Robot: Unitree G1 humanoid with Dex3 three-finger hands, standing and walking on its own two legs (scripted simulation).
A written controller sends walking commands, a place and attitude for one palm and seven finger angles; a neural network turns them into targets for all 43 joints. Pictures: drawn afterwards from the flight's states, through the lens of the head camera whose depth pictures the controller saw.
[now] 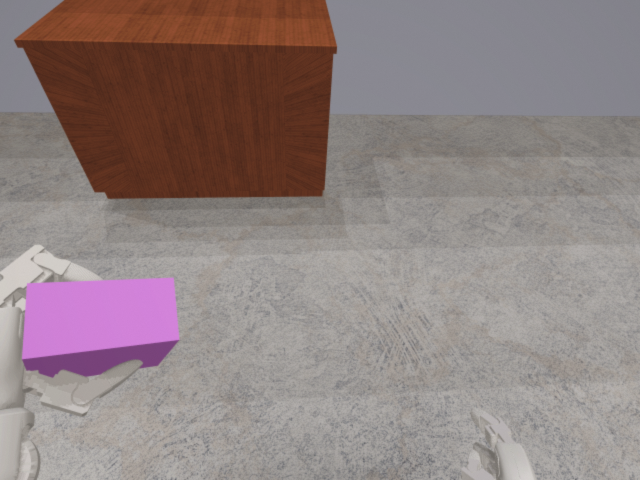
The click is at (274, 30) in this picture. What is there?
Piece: table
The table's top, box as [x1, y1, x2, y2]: [14, 0, 336, 53]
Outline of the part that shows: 14,39 18,47 336,53 336,44 325,0 64,0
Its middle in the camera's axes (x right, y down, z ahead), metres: -0.49 -0.89 +1.52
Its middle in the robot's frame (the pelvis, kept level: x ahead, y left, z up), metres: +1.71 +0.57 -0.04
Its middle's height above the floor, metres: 0.73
